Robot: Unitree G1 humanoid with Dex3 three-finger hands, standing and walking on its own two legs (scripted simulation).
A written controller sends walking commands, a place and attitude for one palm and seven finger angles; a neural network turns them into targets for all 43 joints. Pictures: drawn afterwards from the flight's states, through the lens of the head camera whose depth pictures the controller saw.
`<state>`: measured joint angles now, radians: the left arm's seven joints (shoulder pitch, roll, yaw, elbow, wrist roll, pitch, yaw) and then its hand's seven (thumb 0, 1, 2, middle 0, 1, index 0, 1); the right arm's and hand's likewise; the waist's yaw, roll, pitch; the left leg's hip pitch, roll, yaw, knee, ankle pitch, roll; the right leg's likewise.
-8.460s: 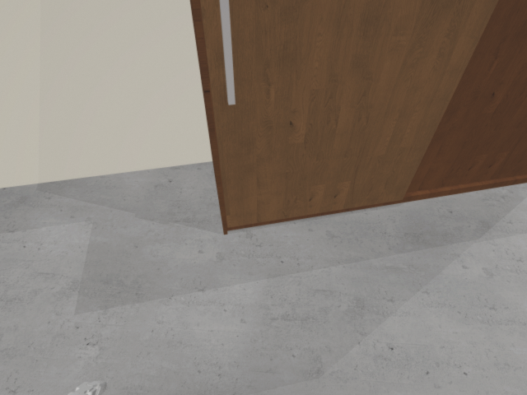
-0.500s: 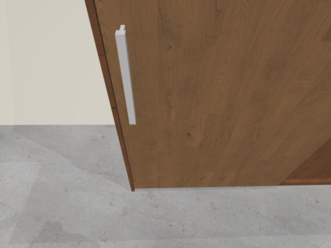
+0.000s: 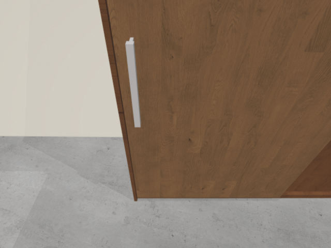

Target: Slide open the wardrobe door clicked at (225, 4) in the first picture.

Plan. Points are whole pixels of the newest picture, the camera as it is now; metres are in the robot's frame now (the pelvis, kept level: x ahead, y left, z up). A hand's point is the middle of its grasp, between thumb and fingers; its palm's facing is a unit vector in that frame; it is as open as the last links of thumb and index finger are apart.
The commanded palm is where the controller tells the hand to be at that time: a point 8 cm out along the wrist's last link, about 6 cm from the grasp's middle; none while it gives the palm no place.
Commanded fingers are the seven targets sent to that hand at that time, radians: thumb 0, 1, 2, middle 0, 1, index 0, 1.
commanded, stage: look again from close up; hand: left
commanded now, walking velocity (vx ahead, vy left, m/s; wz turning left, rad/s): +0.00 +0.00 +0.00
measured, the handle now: (135, 87) +0.57 +0.14 +0.11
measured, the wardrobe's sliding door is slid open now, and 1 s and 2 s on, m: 0.00 0.00 0.00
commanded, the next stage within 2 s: none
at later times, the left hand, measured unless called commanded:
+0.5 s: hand out of the picture +0.03 +0.22 -0.17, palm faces -0.02 -0.96 -0.28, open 7.4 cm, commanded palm none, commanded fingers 0.00 0.90 0.90 -0.20 -0.30 -0.20 -0.30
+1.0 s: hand out of the picture +0.05 +0.22 -0.16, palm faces -0.01 -0.96 -0.28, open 7.4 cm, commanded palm none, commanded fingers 0.00 0.90 0.90 -0.20 -0.30 -0.20 -0.30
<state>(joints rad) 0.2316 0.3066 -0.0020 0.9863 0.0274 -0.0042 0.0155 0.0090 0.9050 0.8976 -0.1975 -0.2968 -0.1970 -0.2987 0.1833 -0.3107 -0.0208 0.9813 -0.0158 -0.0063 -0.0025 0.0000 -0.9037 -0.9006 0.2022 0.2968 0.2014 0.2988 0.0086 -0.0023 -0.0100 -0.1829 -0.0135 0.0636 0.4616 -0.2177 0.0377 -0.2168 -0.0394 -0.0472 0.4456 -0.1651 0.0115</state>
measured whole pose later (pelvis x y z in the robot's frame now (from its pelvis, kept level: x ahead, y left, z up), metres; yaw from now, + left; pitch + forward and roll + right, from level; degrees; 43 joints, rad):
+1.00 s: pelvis +0.02 +0.00 +0.01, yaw +1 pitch -3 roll +0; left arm 0.22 0.26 -0.02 1.08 0.02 -0.01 0.03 0.01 0.90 0.90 -0.20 -0.30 -0.20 -0.30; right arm 0.18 -0.26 0.00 1.11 0.00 0.00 0.00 0.00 -0.90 -0.90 0.20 0.30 0.20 0.30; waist 0.01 0.00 0.03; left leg -0.13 -0.02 0.05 0.37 -0.19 0.04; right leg -0.17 -0.04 -0.05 0.36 -0.14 0.02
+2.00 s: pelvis +0.03 -0.01 +0.01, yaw +0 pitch -2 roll +0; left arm 0.22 0.25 -0.02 1.10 0.02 -0.01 0.02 0.01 0.91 0.90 -0.20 -0.30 -0.20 -0.30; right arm 0.20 -0.25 0.01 1.13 -0.01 0.00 -0.01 0.00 -0.90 -0.90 0.20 0.30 0.20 0.30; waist 0.00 -0.01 0.03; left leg -0.11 -0.01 0.05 0.34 -0.20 0.02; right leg -0.14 -0.03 -0.06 0.33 -0.15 0.01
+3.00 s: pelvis +0.05 -0.01 +0.01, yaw +1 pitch -2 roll +0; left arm 0.21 0.27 -0.01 1.11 0.02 -0.01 0.02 0.01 0.91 0.90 -0.20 -0.30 -0.20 -0.30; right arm 0.18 -0.26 0.01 1.13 -0.01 -0.01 -0.01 0.00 -0.90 -0.90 0.20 0.30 0.20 0.30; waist 0.01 -0.01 0.03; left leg -0.09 -0.01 0.05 0.32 -0.20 0.02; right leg -0.12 -0.02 -0.06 0.32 -0.17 0.01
